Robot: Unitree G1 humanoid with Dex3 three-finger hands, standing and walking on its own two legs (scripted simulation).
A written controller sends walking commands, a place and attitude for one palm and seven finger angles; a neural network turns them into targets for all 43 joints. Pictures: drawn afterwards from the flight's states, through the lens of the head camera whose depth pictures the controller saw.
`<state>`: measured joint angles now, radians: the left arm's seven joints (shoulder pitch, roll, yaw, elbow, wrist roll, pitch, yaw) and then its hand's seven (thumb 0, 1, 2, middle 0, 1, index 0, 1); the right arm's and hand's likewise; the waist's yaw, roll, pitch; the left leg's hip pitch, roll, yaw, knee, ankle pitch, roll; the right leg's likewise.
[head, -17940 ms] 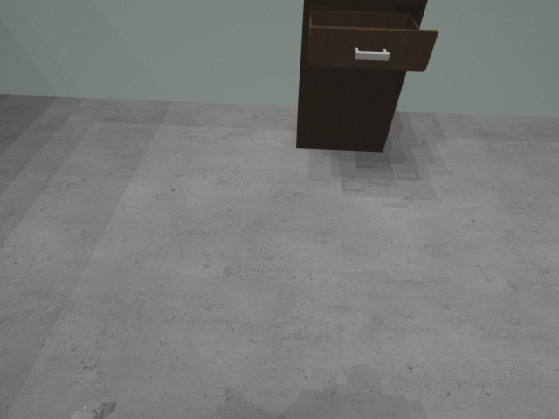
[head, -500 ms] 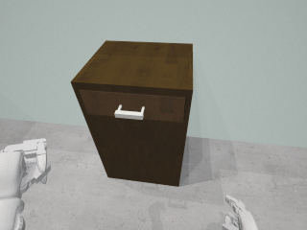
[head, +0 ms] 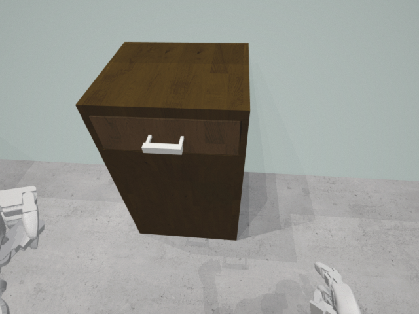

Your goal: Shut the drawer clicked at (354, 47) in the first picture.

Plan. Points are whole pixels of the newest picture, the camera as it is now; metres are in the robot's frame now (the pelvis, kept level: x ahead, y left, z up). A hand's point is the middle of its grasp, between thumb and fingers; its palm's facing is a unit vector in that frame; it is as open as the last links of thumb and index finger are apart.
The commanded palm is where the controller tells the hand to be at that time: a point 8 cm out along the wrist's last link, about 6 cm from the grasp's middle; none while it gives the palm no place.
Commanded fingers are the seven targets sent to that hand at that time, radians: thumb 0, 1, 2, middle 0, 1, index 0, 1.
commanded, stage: step back with the hand held close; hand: left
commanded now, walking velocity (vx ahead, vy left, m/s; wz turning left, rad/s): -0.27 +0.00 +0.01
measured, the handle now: (164, 143) +0.60 +0.19 -0.06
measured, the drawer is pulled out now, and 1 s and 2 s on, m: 0.00 0.00 0.00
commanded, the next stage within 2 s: stop stepping back and stand still in 1.38 s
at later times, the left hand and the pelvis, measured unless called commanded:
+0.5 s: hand (8, 276) +0.13 +0.26 +0.15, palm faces +0.36 -0.80 -0.49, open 3.2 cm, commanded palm +0.08 +0.30 +0.17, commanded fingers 0.00 0.90 0.90 -1.40 -1.60 -1.40 -1.60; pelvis -0.06 +0.02 -0.01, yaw +0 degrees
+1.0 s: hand out of the picture +0.06 +0.25 +0.16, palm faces +0.34 -0.79 -0.50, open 3.2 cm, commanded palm -0.01 +0.29 +0.17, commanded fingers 0.00 0.90 0.90 -1.40 -1.60 -1.40 -1.60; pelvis -0.13 +0.01 -0.02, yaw +2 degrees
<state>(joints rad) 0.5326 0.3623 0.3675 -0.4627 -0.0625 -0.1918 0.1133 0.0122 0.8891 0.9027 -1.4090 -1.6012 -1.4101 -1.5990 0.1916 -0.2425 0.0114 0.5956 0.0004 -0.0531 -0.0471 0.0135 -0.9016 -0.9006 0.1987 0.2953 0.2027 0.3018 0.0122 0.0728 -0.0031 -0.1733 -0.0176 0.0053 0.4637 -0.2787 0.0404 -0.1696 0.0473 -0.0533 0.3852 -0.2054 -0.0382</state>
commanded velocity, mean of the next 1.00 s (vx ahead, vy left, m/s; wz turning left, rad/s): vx -0.32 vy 0.00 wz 0.00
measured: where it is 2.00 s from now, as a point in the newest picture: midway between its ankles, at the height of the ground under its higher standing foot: outside the picture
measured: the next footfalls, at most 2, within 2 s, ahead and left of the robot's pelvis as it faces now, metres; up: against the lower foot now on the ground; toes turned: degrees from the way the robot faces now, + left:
right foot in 1.44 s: -0.31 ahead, -0.16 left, +0.00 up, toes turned +5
left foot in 1.54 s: -0.13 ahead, +0.10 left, +0.00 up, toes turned +6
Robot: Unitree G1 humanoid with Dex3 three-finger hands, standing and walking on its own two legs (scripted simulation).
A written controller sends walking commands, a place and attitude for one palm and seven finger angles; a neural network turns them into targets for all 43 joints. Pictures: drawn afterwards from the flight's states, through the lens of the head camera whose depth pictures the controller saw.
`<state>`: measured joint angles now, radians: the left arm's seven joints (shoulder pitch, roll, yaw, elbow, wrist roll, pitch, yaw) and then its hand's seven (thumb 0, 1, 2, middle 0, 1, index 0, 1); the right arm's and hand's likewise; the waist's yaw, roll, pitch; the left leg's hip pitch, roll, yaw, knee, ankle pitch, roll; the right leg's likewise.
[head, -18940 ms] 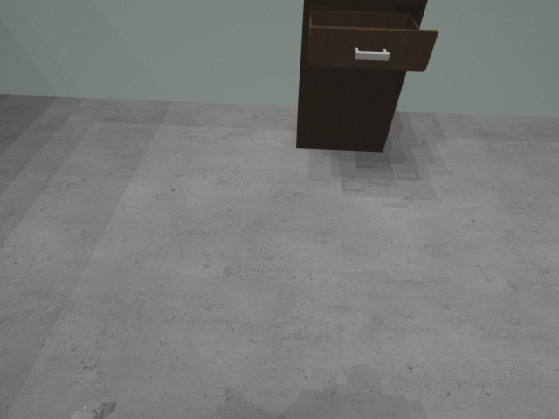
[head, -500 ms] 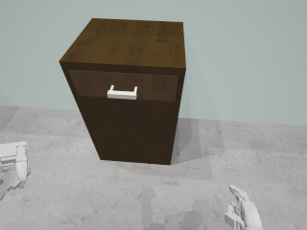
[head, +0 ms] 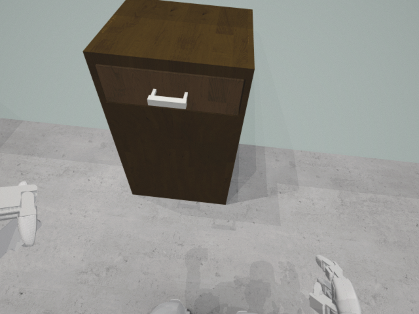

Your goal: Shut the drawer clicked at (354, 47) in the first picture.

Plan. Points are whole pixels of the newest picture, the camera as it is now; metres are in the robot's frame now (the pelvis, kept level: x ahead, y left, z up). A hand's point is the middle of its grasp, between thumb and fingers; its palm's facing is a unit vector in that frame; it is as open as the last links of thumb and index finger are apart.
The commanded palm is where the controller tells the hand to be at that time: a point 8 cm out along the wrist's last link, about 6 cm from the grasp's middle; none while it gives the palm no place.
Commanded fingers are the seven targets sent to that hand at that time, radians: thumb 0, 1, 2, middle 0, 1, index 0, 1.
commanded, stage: step back with the hand held close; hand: left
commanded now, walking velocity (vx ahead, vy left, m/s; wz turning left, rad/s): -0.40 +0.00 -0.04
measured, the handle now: (168, 97) +0.73 +0.16 -0.04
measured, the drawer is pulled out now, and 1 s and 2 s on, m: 0.00 0.00 0.00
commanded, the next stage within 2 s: stop stepping back and stand still in 0.38 s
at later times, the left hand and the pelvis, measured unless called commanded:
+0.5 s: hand out of the picture +0.04 +0.25 +0.19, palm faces +0.45 -0.81 -0.37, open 3.3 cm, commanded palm +0.00 +0.29 +0.19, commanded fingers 0.00 0.90 0.90 -1.40 -1.60 -1.40 -1.60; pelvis -0.13 +0.01 +0.00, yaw +0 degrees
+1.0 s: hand out of the picture -0.07 +0.28 +0.20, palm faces +0.39 -0.86 -0.33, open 3.2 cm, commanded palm -0.11 +0.30 +0.19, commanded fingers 0.00 0.90 0.90 -1.40 -1.60 -1.40 -1.60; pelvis -0.28 +0.04 +0.01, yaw -9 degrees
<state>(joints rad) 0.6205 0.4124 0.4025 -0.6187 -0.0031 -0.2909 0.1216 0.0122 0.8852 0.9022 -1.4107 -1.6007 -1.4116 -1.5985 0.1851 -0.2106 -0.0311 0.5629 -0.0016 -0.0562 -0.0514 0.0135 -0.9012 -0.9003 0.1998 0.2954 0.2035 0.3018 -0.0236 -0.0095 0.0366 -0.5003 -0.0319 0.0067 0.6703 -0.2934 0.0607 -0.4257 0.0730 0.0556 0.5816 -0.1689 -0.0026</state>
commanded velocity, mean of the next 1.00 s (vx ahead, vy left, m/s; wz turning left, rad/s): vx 0.00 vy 0.00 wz -0.07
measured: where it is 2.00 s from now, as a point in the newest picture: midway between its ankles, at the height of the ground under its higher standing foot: outside the picture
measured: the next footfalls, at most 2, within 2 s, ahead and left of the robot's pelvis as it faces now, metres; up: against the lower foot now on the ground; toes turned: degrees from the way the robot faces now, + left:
right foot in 0.44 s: -0.19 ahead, -0.16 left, +0.00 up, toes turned +3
left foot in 0.54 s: +0.00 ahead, +0.09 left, +0.00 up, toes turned +4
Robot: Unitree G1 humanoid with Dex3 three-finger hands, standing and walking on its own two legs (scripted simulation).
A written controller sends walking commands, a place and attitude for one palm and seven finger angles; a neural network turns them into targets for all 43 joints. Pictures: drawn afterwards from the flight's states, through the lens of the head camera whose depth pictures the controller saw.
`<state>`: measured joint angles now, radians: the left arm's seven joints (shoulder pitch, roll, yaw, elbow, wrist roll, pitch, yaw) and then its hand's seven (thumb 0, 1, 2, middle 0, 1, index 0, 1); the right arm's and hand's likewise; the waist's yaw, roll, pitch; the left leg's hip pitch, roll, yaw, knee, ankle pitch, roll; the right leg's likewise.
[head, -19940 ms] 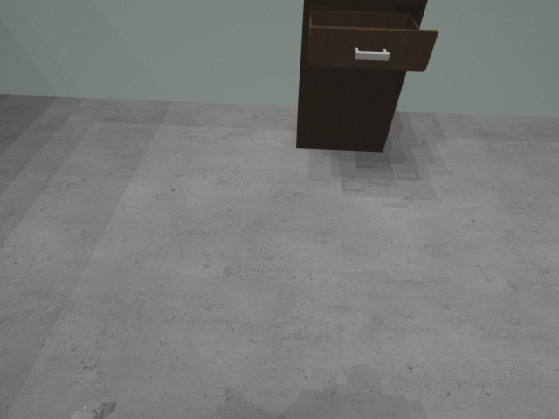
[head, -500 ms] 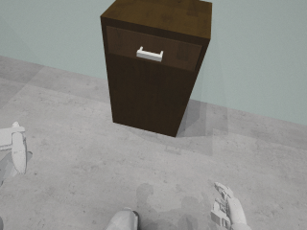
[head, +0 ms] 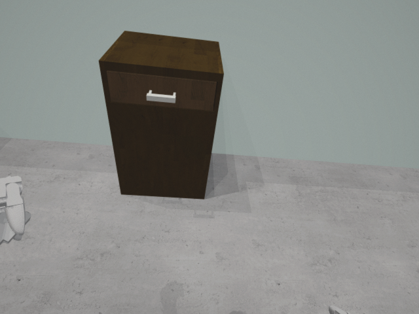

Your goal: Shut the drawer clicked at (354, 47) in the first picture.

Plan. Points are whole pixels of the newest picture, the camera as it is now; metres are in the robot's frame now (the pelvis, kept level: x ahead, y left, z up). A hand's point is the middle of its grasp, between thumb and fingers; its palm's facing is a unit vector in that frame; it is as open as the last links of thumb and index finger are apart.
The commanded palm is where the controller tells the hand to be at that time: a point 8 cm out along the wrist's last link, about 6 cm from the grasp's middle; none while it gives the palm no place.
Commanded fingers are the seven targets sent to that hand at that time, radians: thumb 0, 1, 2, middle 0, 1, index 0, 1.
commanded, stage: stop stepping back and stand still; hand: left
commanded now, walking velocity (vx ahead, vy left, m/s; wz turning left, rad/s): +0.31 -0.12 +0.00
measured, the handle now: (161, 95) +0.98 +0.28 -0.05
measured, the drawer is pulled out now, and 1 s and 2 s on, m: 0.00 0.00 0.00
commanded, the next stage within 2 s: let the arm hang, fingers relaxed in 0.74 s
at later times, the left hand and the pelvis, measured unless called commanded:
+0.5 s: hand out of the picture +0.10 +0.26 +0.17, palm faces +0.53 -0.74 -0.42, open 3.2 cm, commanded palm +0.05 +0.28 +0.18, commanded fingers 0.00 0.90 0.90 -1.40 -1.60 -1.40 -1.60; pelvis -0.06 -0.01 +0.00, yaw +4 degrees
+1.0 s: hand out of the picture +0.12 +0.27 -0.05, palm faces +0.24 -0.88 -0.42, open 3.1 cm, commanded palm none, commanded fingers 0.00 0.90 0.90 -1.04 -1.21 -1.04 -1.21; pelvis -0.03 +0.01 -0.01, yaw +7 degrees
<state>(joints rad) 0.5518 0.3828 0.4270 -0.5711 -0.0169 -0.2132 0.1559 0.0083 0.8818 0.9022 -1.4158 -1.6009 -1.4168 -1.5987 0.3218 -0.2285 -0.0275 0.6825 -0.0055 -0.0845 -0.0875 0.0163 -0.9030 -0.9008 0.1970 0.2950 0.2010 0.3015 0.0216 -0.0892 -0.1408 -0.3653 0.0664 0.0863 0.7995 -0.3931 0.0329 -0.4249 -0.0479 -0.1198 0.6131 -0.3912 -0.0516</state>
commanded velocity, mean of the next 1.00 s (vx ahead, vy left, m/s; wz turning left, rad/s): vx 0.09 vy -0.02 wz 0.00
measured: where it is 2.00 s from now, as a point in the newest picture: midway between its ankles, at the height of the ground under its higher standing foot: outside the picture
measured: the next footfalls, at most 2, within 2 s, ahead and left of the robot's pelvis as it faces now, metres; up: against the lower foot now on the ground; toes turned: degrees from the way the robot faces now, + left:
left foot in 0.02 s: +0.02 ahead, +0.13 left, -0.02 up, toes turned +5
right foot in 0.32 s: -0.03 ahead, -0.17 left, -0.02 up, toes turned +1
